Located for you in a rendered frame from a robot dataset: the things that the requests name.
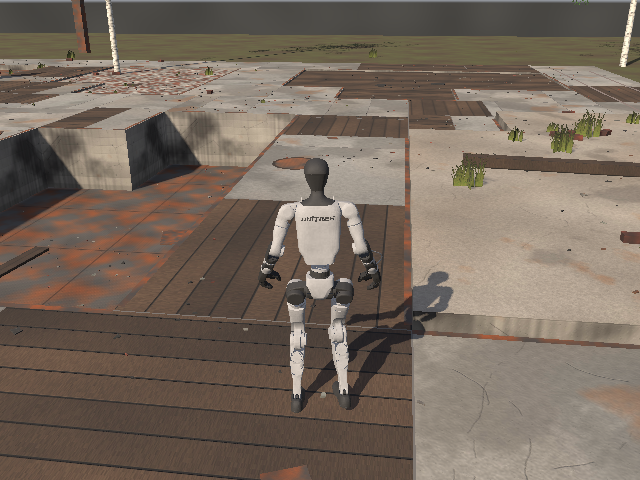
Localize right robot forearm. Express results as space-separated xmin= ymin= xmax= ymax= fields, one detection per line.
xmin=358 ymin=239 xmax=378 ymax=274

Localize robot left hand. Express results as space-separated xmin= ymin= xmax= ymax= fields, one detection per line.
xmin=258 ymin=268 xmax=281 ymax=289

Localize robot right hand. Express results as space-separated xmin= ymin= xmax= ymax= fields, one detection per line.
xmin=358 ymin=269 xmax=381 ymax=290

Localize left robot forearm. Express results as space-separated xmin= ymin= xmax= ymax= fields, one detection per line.
xmin=261 ymin=241 xmax=279 ymax=274

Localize robot left upper arm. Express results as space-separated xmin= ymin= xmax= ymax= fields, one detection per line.
xmin=269 ymin=202 xmax=297 ymax=257

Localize robot right shin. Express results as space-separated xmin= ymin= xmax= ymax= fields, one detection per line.
xmin=331 ymin=325 xmax=349 ymax=395

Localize humanoid robot head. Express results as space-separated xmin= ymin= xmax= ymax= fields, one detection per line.
xmin=300 ymin=158 xmax=335 ymax=206

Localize robot right upper arm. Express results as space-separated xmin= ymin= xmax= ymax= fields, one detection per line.
xmin=338 ymin=201 xmax=368 ymax=255

